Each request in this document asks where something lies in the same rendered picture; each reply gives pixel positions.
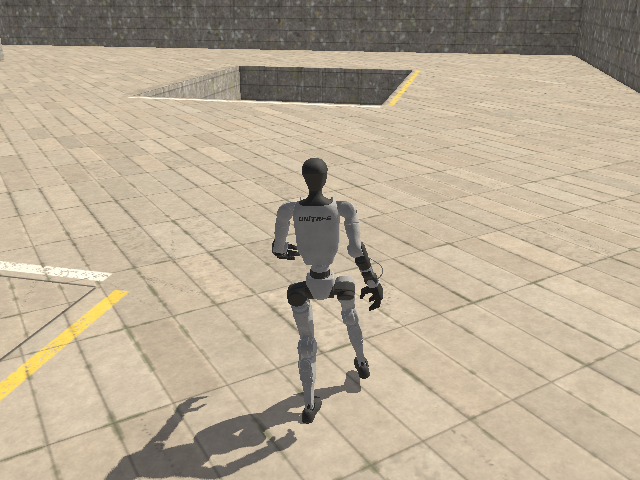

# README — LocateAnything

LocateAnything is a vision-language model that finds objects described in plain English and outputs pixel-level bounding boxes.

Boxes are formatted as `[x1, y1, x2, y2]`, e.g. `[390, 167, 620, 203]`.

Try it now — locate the left robot thigh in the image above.
[287, 281, 317, 358]

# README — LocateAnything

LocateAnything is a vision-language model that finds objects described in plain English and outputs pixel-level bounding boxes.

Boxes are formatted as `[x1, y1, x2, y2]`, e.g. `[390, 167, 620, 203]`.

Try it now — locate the right robot upper arm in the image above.
[336, 201, 364, 258]

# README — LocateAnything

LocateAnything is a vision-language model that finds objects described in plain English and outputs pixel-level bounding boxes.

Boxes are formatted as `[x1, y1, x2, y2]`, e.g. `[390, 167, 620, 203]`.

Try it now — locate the robot left hand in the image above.
[277, 244, 300, 260]

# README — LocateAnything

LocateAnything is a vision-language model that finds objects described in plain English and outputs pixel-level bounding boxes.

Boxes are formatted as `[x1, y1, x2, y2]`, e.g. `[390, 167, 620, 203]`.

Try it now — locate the robot right hand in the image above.
[360, 283, 383, 311]

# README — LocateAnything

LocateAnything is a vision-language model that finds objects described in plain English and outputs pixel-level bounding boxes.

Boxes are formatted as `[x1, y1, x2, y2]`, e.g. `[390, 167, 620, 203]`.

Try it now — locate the right robot forearm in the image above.
[355, 242, 379, 288]

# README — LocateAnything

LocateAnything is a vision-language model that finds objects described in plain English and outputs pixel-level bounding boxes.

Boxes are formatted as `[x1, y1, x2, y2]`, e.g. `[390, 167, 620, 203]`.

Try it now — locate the left robot upper arm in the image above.
[273, 202, 296, 254]

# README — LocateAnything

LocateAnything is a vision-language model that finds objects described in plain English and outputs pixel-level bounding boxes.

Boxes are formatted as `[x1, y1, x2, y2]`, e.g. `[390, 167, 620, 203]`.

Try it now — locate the robot right foot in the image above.
[354, 357, 370, 379]

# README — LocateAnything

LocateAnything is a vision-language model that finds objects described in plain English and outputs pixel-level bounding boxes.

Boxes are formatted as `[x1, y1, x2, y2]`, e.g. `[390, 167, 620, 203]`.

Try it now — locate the left robot forearm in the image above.
[272, 239, 286, 257]

